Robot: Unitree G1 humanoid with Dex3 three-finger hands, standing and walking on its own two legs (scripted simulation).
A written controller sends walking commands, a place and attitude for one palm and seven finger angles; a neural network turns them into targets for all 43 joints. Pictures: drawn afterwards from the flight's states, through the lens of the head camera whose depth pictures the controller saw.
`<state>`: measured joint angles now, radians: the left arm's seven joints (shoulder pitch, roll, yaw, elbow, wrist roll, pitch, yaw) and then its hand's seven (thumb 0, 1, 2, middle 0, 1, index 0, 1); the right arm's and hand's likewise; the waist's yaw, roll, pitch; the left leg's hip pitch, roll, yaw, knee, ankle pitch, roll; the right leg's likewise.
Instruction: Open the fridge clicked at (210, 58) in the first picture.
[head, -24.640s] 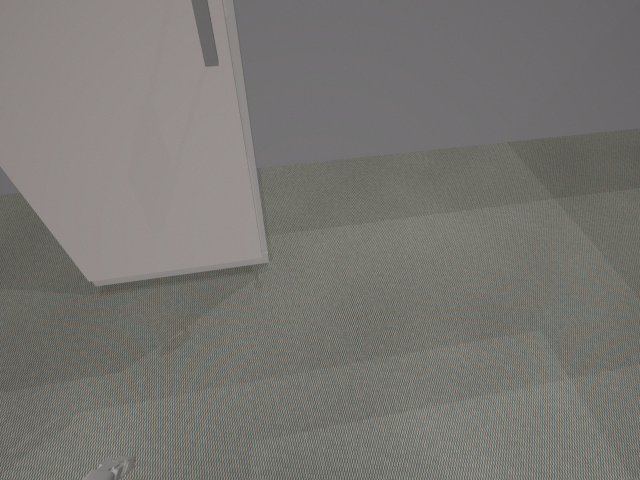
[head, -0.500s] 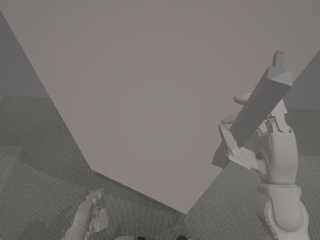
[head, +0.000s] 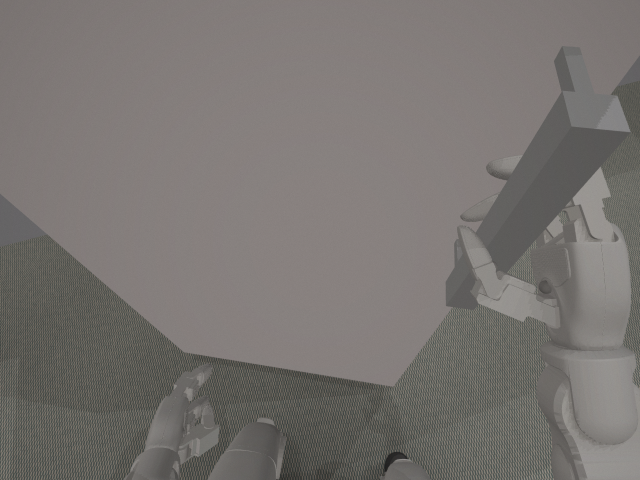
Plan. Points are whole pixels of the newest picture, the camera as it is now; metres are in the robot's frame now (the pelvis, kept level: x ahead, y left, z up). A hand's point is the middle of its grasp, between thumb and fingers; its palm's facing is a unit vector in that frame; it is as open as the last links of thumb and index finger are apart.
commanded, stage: walk backward, drawing the door open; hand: right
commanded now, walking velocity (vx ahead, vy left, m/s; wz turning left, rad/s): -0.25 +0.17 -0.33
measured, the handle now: (501, 208) +0.33 -0.11 +0.20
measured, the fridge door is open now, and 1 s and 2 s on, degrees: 28 45 71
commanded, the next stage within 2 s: none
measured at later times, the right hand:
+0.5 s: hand (455, 347) +0.21 -0.07 +0.19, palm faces +0.47 +0.85 -0.22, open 7.3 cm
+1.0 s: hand (410, 468) +0.14 -0.04 +0.20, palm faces +0.72 +0.65 -0.24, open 7.2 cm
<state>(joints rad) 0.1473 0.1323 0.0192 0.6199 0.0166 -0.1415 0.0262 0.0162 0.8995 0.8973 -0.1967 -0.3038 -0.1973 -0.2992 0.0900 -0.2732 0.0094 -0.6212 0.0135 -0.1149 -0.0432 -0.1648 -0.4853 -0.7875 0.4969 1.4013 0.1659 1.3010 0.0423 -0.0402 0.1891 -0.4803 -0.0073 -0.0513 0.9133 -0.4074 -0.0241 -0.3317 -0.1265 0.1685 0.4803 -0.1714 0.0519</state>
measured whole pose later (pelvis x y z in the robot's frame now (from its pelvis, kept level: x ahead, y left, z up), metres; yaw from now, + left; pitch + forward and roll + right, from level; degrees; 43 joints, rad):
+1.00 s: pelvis +0.01 +0.29 +0.01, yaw -37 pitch +0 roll +5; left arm 0.19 0.12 -0.02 0.65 0.00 -0.16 0.06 0.02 0.90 0.90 -0.20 -0.30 -0.21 -0.31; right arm 0.05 -0.35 -0.20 -0.48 0.08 -0.12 -0.07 -0.15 -0.52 -0.86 0.46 1.40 0.25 1.26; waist -0.01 -0.06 0.18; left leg -0.38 0.00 0.02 0.77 -0.41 -0.05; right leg -0.29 -0.11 0.08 0.47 -0.19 0.04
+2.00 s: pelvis -0.09 +0.46 -0.01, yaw -53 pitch +1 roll -1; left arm 0.17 0.24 0.01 0.62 0.00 -0.08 0.11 0.02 0.90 0.90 -0.20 -0.30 -0.20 -0.30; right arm 0.16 -0.35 -0.23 -0.53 0.11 -0.13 -0.11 -0.20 -0.49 -0.79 0.46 1.40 0.23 1.38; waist 0.05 0.04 0.07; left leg -0.25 0.04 0.10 0.63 -0.37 0.00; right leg -0.29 0.02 -0.07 0.53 -0.22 0.00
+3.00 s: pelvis -0.13 +0.64 -0.01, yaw -68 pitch -2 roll +0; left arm 0.26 0.15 -0.06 0.71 -0.03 -0.05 0.06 0.02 0.90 0.90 -0.20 -0.30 -0.20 -0.30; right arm -0.58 -0.27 -0.09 0.31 0.06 -0.14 -0.07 -0.07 -0.59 -0.79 0.45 1.40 0.31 1.39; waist 0.00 -0.03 0.10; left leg -0.28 -0.01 0.09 0.53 -0.25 0.02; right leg -0.22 -0.07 -0.05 0.58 -0.33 0.02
